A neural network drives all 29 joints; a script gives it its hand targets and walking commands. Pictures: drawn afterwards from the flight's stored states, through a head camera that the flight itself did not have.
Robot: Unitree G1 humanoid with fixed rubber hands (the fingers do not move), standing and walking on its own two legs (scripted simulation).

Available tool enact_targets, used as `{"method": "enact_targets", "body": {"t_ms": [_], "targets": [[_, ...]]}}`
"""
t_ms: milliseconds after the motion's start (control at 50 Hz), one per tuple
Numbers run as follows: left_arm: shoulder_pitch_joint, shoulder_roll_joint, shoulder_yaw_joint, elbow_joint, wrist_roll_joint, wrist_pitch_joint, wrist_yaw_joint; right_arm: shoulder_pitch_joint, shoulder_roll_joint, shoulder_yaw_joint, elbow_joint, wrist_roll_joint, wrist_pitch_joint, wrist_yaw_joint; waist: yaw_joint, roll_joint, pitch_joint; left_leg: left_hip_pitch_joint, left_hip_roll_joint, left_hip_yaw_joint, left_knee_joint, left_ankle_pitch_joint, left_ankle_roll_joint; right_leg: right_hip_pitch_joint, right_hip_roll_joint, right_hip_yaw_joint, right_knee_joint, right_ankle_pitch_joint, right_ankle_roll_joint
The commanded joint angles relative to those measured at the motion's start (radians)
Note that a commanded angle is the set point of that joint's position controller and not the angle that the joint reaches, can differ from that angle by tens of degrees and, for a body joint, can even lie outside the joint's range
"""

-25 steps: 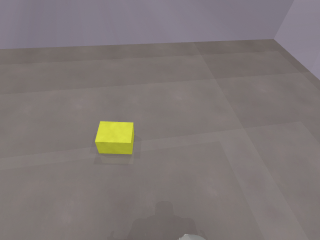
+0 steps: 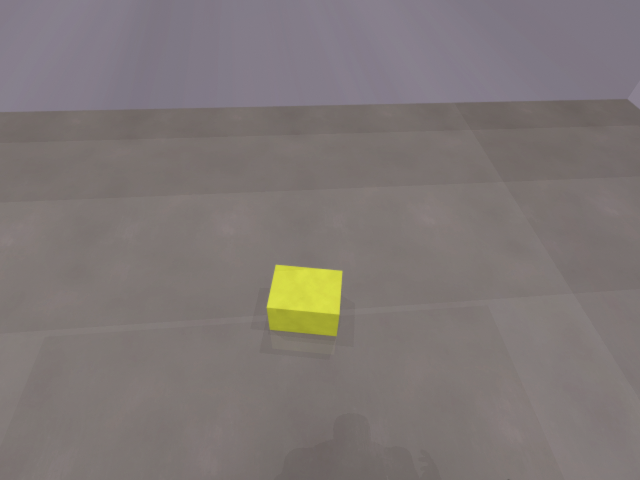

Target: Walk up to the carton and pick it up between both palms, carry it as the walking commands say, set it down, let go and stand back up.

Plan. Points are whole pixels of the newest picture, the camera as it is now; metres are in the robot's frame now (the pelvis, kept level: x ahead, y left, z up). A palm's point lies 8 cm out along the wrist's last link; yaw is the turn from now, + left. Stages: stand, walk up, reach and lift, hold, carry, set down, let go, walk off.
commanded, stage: walk up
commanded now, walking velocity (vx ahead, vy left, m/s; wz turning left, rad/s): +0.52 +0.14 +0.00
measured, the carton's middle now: (306, 300) +0.80 +0.08 -0.69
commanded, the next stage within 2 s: none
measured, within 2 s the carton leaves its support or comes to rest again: neither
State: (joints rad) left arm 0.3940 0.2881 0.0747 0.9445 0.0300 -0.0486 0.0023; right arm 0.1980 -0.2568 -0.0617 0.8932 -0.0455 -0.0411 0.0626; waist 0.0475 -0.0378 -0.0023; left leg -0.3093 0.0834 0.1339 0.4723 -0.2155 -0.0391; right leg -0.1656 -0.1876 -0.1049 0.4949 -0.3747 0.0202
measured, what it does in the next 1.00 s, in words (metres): walks ahead: right foot, then left foot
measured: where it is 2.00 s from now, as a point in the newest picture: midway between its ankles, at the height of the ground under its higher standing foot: (314, 428)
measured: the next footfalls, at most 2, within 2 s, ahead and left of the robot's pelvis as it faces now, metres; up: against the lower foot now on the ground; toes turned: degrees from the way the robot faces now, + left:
right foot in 0.56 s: +0.41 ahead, -0.08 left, +0.00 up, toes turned -6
left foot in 0.94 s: +0.48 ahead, +0.13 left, +0.00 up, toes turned +4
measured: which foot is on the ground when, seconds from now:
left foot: down 0.00-0.54, up 0.56-0.92, down 0.94-1.00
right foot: up 0.00-0.54, down 0.56-1.00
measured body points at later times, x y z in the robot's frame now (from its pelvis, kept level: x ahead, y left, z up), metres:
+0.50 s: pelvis +0.22 +0.03 +0.00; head +0.27 +0.07 +0.44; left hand +0.42 +0.23 -0.15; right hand +0.07 -0.17 -0.12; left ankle +0.03 +0.14 -0.73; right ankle +0.37 -0.09 -0.71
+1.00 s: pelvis +0.39 +0.04 +0.00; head +0.41 +0.07 +0.45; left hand +0.36 +0.27 -0.17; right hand +0.49 -0.18 -0.13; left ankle +0.44 +0.13 -0.74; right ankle +0.37 -0.07 -0.73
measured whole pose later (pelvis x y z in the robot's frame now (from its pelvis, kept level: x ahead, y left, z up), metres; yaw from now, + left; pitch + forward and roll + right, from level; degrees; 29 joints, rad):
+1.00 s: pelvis +0.39 +0.04 +0.00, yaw -1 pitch -1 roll -2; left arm 0.32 0.16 0.03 1.09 0.00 -0.01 0.04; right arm 0.13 -0.15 -0.03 0.98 -0.02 -0.02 -0.03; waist 0.04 -0.02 0.05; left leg -0.31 0.03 0.09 0.52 -0.19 0.05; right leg -0.19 -0.01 -0.11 0.51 -0.34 0.00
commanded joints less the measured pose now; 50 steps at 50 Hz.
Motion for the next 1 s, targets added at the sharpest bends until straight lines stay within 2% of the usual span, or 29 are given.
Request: {"method": "enact_targets", "body": {"t_ms": [0,20,40,60,80,140,180,200,220,280,400,480,500,520,540,560,580,620,680,740,800,820,860,880,900,920,940,960,980], "targets": [[-0.127,0.007,-0.023,-0.132,0.008,-0.016,-0.012,0.469,-0.259,-0.061,0.103,0.013,-0.022,-0.034,-0.226,0.484,-0.063,0.536,0.339,-0.535,-0.322,-0.472,0.133,-0.637,0.149,-0.025,0.512,-0.312,-0.035],[-0.200,0.018,-0.016,-0.138,0.010,-0.009,-0.015,0.441,-0.214,-0.044,0.111,0.015,-0.020,-0.038,-0.208,0.334,-0.002,0.468,0.365,-0.615,-0.367,-0.580,0.190,-0.709,0.085,0.091,0.643,-0.198,-0.044],[-0.234,0.037,-0.007,-0.135,0.007,-0.011,-0.026,0.356,-0.152,-0.028,0.100,0.015,-0.028,-0.039,-0.161,0.218,0.050,0.406,0.350,-0.560,-0.358,-0.489,0.178,-0.709,0.060,0.114,0.680,-0.077,-0.043],[-0.206,0.036,-0.001,-0.097,-0.001,-0.014,-0.036,0.283,-0.124,-0.023,0.083,0.013,-0.045,-0.043,-0.122,0.090,0.080,0.361,0.341,-0.477,-0.329,-0.242,0.150,-0.668,0.034,0.134,0.682,0.039,-0.034],[-0.159,0.025,-0.003,-0.065,-0.006,-0.009,-0.043,0.247,-0.103,-0.015,0.077,0.015,-0.061,-0.046,-0.084,0.045,0.066,0.334,0.325,-0.403,-0.305,-0.020,0.123,-0.618,0.021,0.127,0.660,0.117,-0.023],[-0.102,0.003,-0.012,-0.019,-0.009,0.015,-0.058,0.266,-0.040,0.006,0.120,0.024,-0.082,-0.049,-0.055,0.185,0.044,0.293,0.230,-0.200,-0.292,0.343,0.081,-0.519,0.049,0.074,0.629,0.245,-0.002],[-0.167,-0.001,-0.009,-0.028,-0.007,0.033,-0.061,0.318,-0.034,0.010,0.145,0.030,-0.082,-0.056,-0.074,0.173,0.071,0.338,0.234,-0.176,-0.269,0.488,0.079,-0.584,0.072,0.067,0.636,0.285,0.003],[-0.200,0.000,-0.005,-0.033,-0.002,0.047,-0.065,0.363,-0.054,0.005,0.153,0.038,-0.077,-0.065,-0.084,0.126,0.079,0.373,0.254,-0.186,-0.223,0.624,0.060,-0.639,0.089,0.091,0.677,0.296,0.008],[-0.215,-0.011,-0.011,-0.042,-0.003,0.054,-0.069,0.384,-0.058,0.005,0.157,0.038,-0.072,-0.074,-0.083,0.134,0.076,0.380,0.249,-0.157,-0.206,0.681,0.042,-0.653,0.095,0.097,0.672,0.320,0.010],[-0.321,-0.028,-0.028,-0.077,-0.013,0.055,-0.074,0.397,-0.013,0.019,0.167,0.033,-0.067,-0.085,-0.100,0.219,0.123,0.350,0.214,-0.082,-0.236,0.653,0.053,-0.634,0.118,0.056,0.549,0.394,0.004],[-0.476,-0.044,-0.053,-0.110,-0.021,0.049,-0.072,0.418,-0.022,0.015,0.202,0.032,-0.048,-0.102,-0.144,0.245,0.171,0.374,0.217,-0.006,-0.214,0.801,0.072,-0.477,0.171,-0.050,0.156,0.390,-0.024],[-0.368,-0.021,-0.042,-0.076,-0.006,0.037,-0.054,0.397,-0.057,0.001,0.225,0.038,-0.033,-0.112,-0.096,0.266,0.085,0.392,0.231,0.023,-0.014,1.087,0.077,-0.248,0.253,-0.088,0.034,0.276,-0.062],[-0.272,0.001,-0.033,-0.042,-0.004,0.029,-0.045,0.381,-0.063,-0.001,0.224,0.042,-0.032,-0.111,-0.065,0.269,0.032,0.355,0.226,0.007,0.115,1.048,0.080,-0.126,0.265,-0.084,-0.014,0.272,-0.069],[-0.146,0.037,-0.023,0.007,0.003,0.014,-0.031,0.361,-0.048,0.006,0.224,0.049,-0.036,-0.104,-0.018,0.236,-0.040,0.259,0.178,0.010,0.295,0.878,0.063,0.060,0.247,-0.073,-0.094,0.379,-0.085],[0.002,0.108,-0.013,0.045,0.001,-0.008,-0.022,0.377,0.015,0.019,0.222,0.055,-0.040,-0.099,0.040,0.129,-0.160,-0.037,0.096,-0.025,0.569,0.170,0.047,0.379,-0.006,0.150,-0.011,0.760,-0.141],[0.092,0.170,-0.003,0.081,-0.019,-0.021,-0.024,0.487,0.071,0.025,0.237,0.064,-0.032,-0.106,0.040,-0.034,-0.349,-0.212,-0.025,-0.112,0.900,-0.453,0.019,0.562,-0.338,0.505,0.038,1.239,-0.310],[0.057,0.142,0.015,0.069,-0.021,-0.021,-0.015,0.414,0.025,-0.002,0.235,0.048,-0.025,-0.110,0.021,0.040,-0.347,-0.193,0.008,-0.181,0.945,-0.328,0.022,0.435,-0.299,0.450,-0.020,1.210,-0.320],[-0.098,0.027,0.000,0.057,-0.011,-0.027,0.001,0.263,0.051,-0.001,0.188,0.033,-0.027,-0.101,-0.020,-0.003,-0.125,-0.197,0.039,-0.174,0.843,-0.225,0.034,0.148,-0.168,0.285,-0.111,0.960,-0.261],[-0.140,-0.028,-0.017,0.064,-0.020,-0.030,0.010,0.248,0.087,0.009,0.181,0.018,0.008,-0.085,-0.076,-0.046,-0.045,-0.079,0.022,-0.121,0.649,-0.184,0.036,-0.067,-0.073,0.134,-0.167,0.874,-0.192],[-0.113,-0.008,-0.017,0.080,-0.011,-0.030,0.011,0.174,0.101,0.018,0.158,0.014,0.025,-0.082,-0.074,-0.080,-0.034,-0.054,0.000,-0.083,0.448,-0.147,0.030,-0.092,-0.057,0.112,-0.195,0.783,-0.197],[-0.079,0.004,-0.023,0.096,-0.002,-0.020,0.012,0.080,0.083,0.014,0.108,0.008,0.032,-0.075,-0.060,-0.107,-0.016,-0.026,-0.013,-0.052,0.303,-0.096,0.020,-0.105,-0.049,0.133,-0.242,0.500,-0.200],[-0.080,-0.001,-0.021,0.100,0.000,-0.015,0.015,0.050,0.072,0.012,0.082,0.005,0.032,-0.075,-0.061,-0.107,-0.008,-0.005,-0.022,-0.038,0.269,-0.082,0.017,-0.109,-0.047,0.135,-0.240,0.508,-0.198],[-0.084,0.013,-0.021,0.103,-0.019,-0.004,0.024,0.081,0.052,0.004,0.084,0.027,0.029,-0.092,-0.076,-0.086,-0.019,0.056,-0.051,-0.050,0.157,-0.012,0.015,-0.070,-0.033,0.110,-0.133,0.852,-0.166],[-0.085,0.011,-0.024,0.104,-0.029,0.001,0.024,0.115,0.047,0.003,0.094,0.035,0.024,-0.097,-0.086,-0.071,-0.045,0.114,-0.058,-0.046,0.058,0.062,0.020,-0.055,-0.021,0.097,-0.100,0.805,-0.138],[-0.080,-0.009,-0.030,0.105,-0.035,0.007,0.025,0.118,0.024,0.002,0.094,0.034,0.015,-0.098,-0.091,-0.040,-0.044,0.192,-0.024,-0.081,-0.070,0.205,0.026,-0.088,0.008,0.089,-0.090,0.602,-0.094],[-0.063,-0.064,-0.042,0.100,-0.039,0.013,0.026,0.107,-0.027,-0.005,0.088,0.023,0.008,-0.099,-0.076,0.046,-0.060,0.282,0.120,-0.188,-0.098,0.434,0.050,-0.144,0.061,0.063,-0.056,0.304,-0.042],[-0.006,-0.132,-0.052,0.108,-0.036,0.026,0.036,0.067,-0.065,-0.003,0.079,0.032,0.012,-0.096,-0.036,0.168,-0.062,0.245,0.258,-0.291,-0.093,0.638,0.129,-0.134,0.125,0.026,0.004,-0.010,-0.022],[0.031,-0.113,-0.041,0.134,-0.043,0.052,0.045,0.073,-0.048,0.009,0.091,0.038,0.022,-0.097,-0.053,0.229,-0.057,0.137,0.270,-0.320,-0.133,0.552,0.206,-0.043,0.145,0.045,0.036,-0.059,-0.015],[0.032,-0.099,-0.040,0.145,-0.036,0.065,0.048,0.035,-0.019,0.019,0.092,0.032,0.023,-0.099,-0.037,0.225,-0.004,0.087,0.232,-0.301,-0.165,0.419,0.195,-0.021,0.142,0.056,0.034,-0.025,-0.013]]}}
